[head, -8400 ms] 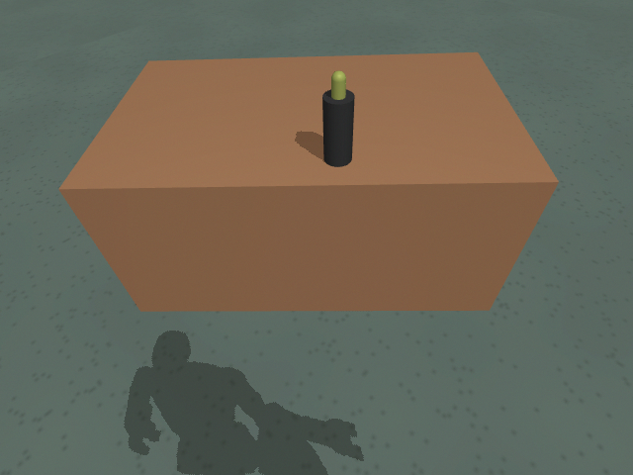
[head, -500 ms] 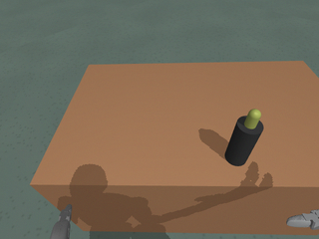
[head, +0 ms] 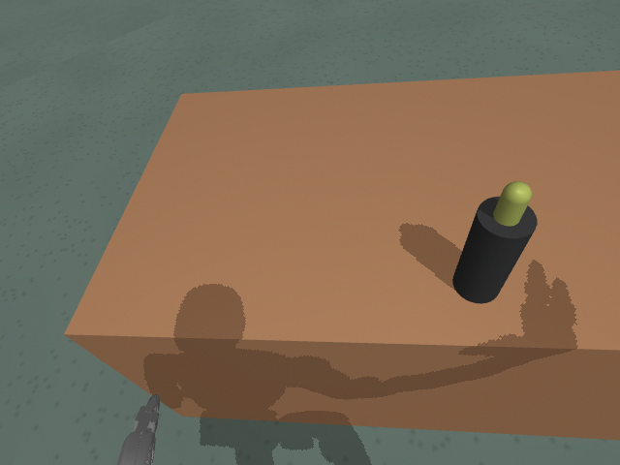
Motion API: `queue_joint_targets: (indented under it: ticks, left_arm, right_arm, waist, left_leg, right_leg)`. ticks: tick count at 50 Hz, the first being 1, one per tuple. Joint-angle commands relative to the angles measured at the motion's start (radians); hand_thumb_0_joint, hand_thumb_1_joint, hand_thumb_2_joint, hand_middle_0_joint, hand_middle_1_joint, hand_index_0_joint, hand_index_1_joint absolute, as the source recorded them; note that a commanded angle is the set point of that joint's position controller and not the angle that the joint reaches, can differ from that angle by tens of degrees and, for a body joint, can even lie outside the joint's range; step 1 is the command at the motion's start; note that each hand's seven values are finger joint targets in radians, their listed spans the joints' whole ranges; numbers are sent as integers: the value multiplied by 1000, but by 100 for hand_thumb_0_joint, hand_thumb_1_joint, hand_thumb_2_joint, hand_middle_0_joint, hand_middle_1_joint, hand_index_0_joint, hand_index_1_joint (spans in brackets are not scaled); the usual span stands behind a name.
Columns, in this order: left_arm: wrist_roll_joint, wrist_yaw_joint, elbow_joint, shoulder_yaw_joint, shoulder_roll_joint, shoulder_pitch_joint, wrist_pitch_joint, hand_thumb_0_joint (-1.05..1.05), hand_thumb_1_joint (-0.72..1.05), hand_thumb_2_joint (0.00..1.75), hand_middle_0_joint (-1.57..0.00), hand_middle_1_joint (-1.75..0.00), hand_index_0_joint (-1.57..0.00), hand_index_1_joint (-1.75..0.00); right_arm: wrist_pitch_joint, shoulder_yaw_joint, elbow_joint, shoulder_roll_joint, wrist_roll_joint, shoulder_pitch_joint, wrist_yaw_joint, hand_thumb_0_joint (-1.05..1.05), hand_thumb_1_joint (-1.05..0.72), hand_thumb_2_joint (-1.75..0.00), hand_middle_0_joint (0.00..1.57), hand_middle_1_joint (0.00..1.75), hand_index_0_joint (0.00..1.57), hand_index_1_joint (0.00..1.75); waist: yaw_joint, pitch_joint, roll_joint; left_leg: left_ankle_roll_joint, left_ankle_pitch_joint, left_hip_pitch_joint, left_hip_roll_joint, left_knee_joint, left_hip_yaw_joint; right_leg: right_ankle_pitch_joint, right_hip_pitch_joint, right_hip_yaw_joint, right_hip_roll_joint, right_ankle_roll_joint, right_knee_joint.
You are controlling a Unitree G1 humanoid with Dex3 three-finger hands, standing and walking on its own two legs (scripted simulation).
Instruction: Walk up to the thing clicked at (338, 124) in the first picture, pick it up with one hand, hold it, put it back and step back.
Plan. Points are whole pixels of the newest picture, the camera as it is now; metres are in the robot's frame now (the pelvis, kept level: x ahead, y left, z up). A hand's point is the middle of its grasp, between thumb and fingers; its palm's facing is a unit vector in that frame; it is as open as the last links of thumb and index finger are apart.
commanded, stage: go down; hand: right
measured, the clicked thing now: (494, 242) +0.46 -0.24 -0.03
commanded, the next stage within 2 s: none
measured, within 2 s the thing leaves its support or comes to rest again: neither
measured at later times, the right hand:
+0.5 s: hand out of the picture +0.33 -0.39 +0.05, palm faces +0.28 +0.96 +0.02, open 17.5 cm
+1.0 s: hand out of the picture +0.35 -0.41 +0.05, palm faces +0.29 +0.96 +0.03, open 17.6 cm
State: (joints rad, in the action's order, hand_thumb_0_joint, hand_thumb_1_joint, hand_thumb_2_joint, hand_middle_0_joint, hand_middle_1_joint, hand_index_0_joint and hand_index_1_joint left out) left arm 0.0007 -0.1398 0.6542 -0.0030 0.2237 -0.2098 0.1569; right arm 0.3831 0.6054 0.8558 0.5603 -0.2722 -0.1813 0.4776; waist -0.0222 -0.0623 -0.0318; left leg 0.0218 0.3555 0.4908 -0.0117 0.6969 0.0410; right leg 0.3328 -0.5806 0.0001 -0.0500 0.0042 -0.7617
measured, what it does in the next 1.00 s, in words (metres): stands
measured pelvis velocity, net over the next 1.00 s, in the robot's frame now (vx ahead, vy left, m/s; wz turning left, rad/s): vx -0.01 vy -0.01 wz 0.01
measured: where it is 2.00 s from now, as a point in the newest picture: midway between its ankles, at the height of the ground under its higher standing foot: outside the picture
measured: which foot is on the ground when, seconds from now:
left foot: down 0.00-1.00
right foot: down 0.00-1.00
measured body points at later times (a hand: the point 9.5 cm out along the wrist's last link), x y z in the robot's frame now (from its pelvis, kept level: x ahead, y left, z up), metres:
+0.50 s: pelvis +0.00 +0.00 -0.02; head +0.07 -0.04 +0.42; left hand +0.15 +0.27 -0.08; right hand +0.31 -0.44 +0.05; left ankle -0.01 +0.14 -0.71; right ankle +0.03 -0.12 -0.71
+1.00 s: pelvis -0.01 -0.01 -0.03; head +0.08 -0.06 +0.41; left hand +0.15 +0.25 -0.07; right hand +0.33 -0.46 +0.05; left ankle -0.01 +0.14 -0.71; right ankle +0.03 -0.12 -0.71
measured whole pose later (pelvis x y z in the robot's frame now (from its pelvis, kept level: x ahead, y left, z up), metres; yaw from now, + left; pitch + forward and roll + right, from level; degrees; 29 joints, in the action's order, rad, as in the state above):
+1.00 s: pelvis -0.01 -0.01 -0.03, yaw +0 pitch +16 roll +4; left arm 0.03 -0.13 0.45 0.05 0.27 -0.29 0.20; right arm 0.33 0.76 1.10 0.82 -0.25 -0.47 0.61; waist -0.10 -0.11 -0.04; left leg 0.03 0.43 0.74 0.00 0.89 0.06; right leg 0.42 -0.86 -0.03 -0.06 0.00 -0.99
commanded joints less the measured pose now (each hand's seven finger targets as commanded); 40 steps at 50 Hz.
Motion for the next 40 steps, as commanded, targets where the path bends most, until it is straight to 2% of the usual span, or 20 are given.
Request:
queue_joint_targets:
  ticks: [1,4,9,12,13,14,18,20,22,23,26,28,30,31,32,34,37,38,39,40]
  left_arm:
    - [3,-37,-170,-114,242,35,64,0,-54,4,-6,-6,-7,-6]
    - [-1,-33,-121,-89,201,-7,69,0,-54,4,-6,-6,-7,-6]
    - [-3,-23,-153,-14,134,6,89,0,-54,4,-6,-6,-6,-5]
    - [1,-32,-235,-56,210,2,103,0,-53,3,-6,-6,-7,-5]
    - [3,-34,-241,-60,226,-2,106,0,-53,3,-6,-6,-6,-5]
    - [3,-39,-269,-98,260,-12,109,0,-53,4,-6,-6,-6,-5]
    - [7,-40,-276,-45,221,-32,107,0,-54,5,-5,-6,-6,-5]
    - [10,-35,-221,-26,188,-37,103,0,-55,5,-5,-6,-5,-6]
    - [14,-37,-248,-39,206,-3,108,0,-54,5,-5,-6,-5,-5]
    - [17,-35,-232,-10,181,-12,109,0,-55,5,-5,-6,-6,-6]
    - [15,-42,-286,-40,235,-4,111,0,-55,6,-5,-6,-6,-6]
    - [14,-48,-326,-77,288,-5,110,0,-55,6,-5,-6,-5,-6]
    - [13,-41,-277,-37,233,-59,103,0,-55,6,-5,-6,-5,-6]
    - [11,-42,-299,-65,257,-43,102,0,-55,6,-5,-6,-5,-6]
    - [11,-42,-324,-59,257,-33,102,0,-55,6,-5,-6,-5,-6]
    - [11,-32,-308,-12,197,-80,96,0,-56,6,-5,-5,-5,-6]
    - [10,-23,-332,-11,193,-93,99,0,-55,5,-5,-5,-5,-5]
    - [13,-21,-299,-44,218,-138,94,0,-55,5,-5,-6,-6,-5]
    - [15,-20,-346,-30,220,-104,98,0,-55,5,-5,-6,-5,-5]
    - [15,-19,-314,-58,239,-118,96,0,-55,5,-5,-6,-5,-5]
  right_arm:
    - [81,103,-183,417,-46,-308,25,0,42,-8,4,5,4,5]
    - [73,87,-73,385,-56,-284,56,0,45,-7,4,5,5,5]
    - [77,107,-30,446,-61,-352,107,0,51,-6,4,5,4,5]
    - [81,140,-30,496,-84,-387,127,0,52,-6,4,5,4,5]
    - [81,157,-36,526,-89,-406,131,0,52,-6,4,5,4,5]
    - [75,161,-18,533,-84,-403,133,0,53,-6,4,5,4,5]
    - [68,179,-14,577,-73,-441,129,0,53,-4,5,5,5,5]
    - [61,181,45,583,-53,-407,125,0,53,-5,5,5,5,5]
    - [64,196,1,622,-42,-448,123,0,56,-4,4,5,5,5]
    - [59,187,30,604,-38,-422,128,0,56,-5,4,5,4,5]
    - [52,206,24,637,-40,-427,142,0,54,-5,4,5,5,5]
    - [50,211,-16,646,-58,-471,149,0,53,-5,5,5,5,5]
    - [30,196,81,606,-49,-411,150,0,52,-6,4,5,5,5]
    - [31,202,45,624,-52,-443,147,0,53,-5,4,5,5,5]
    - [31,213,26,652,-47,-473,142,0,54,-5,5,5,5,5]
    - [19,186,34,620,-34,-469,142,0,55,-6,4,5,5,5]
    - [15,170,32,622,-21,-472,138,0,54,-5,4,5,5,5]
    - [14,180,37,652,-12,-479,134,0,54,-6,4,5,5,5]
    - [19,182,9,649,-20,-507,134,0,56,-6,4,5,5,5]
    - [13,187,34,653,-18,-482,137,0,56,-6,4,5,5,5]
  waist:
    - [-25,-342,180]
    - [-33,-223,152]
    - [-35,-225,173]
    - [-49,-295,144]
    - [-36,-319,169]
    - [-51,-345,178]
    - [-23,-366,203]
    - [-8,-319,224]
    - [-15,-355,226]
    - [-12,-359,227]
    - [-23,-458,228]
    - [-41,-464,197]
    - [-40,-399,206]
    - [-44,-388,186]
    - [-40,-390,190]
    - [-40,-355,208]
    - [-53,-332,206]
    - [-65,-338,231]
    - [-59,-358,225]
    - [-55,-363,251]
  left_leg:
    - [-35,-212,-1,34,-43,2]
    - [-33,-164,51,28,-34,0]
    - [-32,-101,101,16,-11,-25]
    - [-26,-99,98,21,2,-22]
    - [-28,-112,99,25,15,-13]
    - [-28,-132,103,24,23,-15]
    - [-35,-143,124,33,44,-5]
    - [-37,-136,136,28,54,-12]
    - [-39,-141,136,25,59,-23]
    - [-38,-158,126,24,65,-26]
    - [-36,-228,113,30,82,-16]
    - [-34,-232,116,38,81,-4]
    - [-34,-223,130,34,77,-8]
    - [-34,-209,129,36,74,-5]
    - [-37,-193,132,38,75,-5]
    - [-41,-177,155,39,73,-6]
    - [-40,-174,173,38,79,-5]
    - [-40,-181,174,34,81,-11]
    - [-42,-176,181,40,85,-3]
    - [-44,-171,201,40,95,-1]
  right_leg:
    - [-331,283,-39,12,-4,76]
    - [-224,189,-34,19,-13,76]
    - [-95,96,-31,29,-22,35]
    - [-84,117,-39,28,-24,19]
    - [-104,124,-42,28,-20,16]
    - [-135,145,-42,31,-20,8]
    - [-225,153,-49,25,-13,-18]
    - [-203,94,-42,30,-16,-29]
    - [-175,87,-37,29,-19,-41]
    - [-186,79,-35,32,-20,-49]
    - [-329,152,-43,25,-15,-81]
    - [-354,174,-52,19,-15,-80]
    - [-329,140,-47,28,-19,-79]
    - [-294,116,-49,28,-22,-73]
    - [-277,111,-51,24,-19,-63]
    - [-262,101,-46,22,-16,-58]
    - [-236,90,-43,22,-18,-62]
    - [-228,97,-39,26,-17,-68]
    - [-251,111,-46,18,-11,-65]
    - [-289,126,-51,14,-7,-73]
